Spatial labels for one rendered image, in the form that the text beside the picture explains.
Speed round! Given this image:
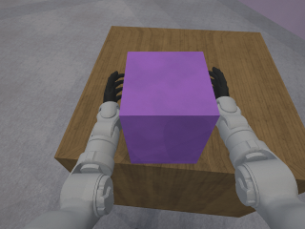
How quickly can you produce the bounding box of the carton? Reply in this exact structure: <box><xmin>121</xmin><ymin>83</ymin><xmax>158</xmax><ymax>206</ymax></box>
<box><xmin>119</xmin><ymin>52</ymin><xmax>220</xmax><ymax>164</ymax></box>

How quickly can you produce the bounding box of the pedestal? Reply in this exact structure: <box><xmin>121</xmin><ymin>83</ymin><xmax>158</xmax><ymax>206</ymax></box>
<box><xmin>54</xmin><ymin>26</ymin><xmax>305</xmax><ymax>218</ymax></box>

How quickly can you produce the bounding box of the left robot upper arm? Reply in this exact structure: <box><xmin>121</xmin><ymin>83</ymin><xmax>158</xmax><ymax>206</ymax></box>
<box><xmin>22</xmin><ymin>173</ymin><xmax>114</xmax><ymax>229</ymax></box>

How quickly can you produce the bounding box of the robot left forearm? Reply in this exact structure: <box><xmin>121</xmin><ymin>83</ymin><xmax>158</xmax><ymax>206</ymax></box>
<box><xmin>59</xmin><ymin>101</ymin><xmax>122</xmax><ymax>208</ymax></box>

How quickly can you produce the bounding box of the left robot hand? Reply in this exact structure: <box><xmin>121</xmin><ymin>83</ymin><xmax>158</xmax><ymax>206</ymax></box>
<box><xmin>103</xmin><ymin>71</ymin><xmax>125</xmax><ymax>103</ymax></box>

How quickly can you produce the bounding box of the robot right forearm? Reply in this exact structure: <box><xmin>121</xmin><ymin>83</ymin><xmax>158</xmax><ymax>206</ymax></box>
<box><xmin>215</xmin><ymin>96</ymin><xmax>298</xmax><ymax>195</ymax></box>

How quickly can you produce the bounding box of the right robot hand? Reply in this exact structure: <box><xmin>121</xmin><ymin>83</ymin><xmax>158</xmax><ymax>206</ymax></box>
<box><xmin>208</xmin><ymin>67</ymin><xmax>230</xmax><ymax>99</ymax></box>

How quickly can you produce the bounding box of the right robot upper arm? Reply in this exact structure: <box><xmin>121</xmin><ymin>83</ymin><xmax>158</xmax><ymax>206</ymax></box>
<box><xmin>234</xmin><ymin>158</ymin><xmax>305</xmax><ymax>229</ymax></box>

